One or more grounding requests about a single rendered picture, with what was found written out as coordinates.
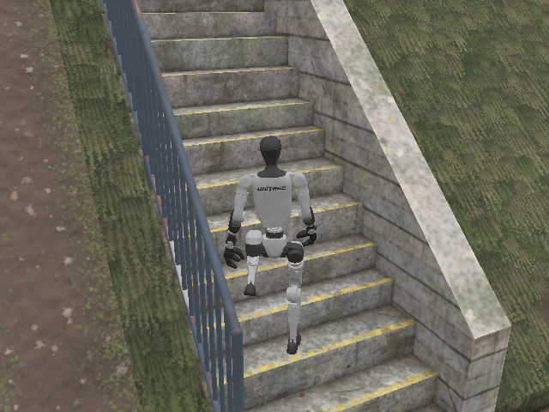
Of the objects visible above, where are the stairs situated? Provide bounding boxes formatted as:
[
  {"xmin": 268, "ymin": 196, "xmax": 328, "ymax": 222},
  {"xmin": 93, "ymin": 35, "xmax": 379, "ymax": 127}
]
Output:
[{"xmin": 98, "ymin": 0, "xmax": 444, "ymax": 412}]

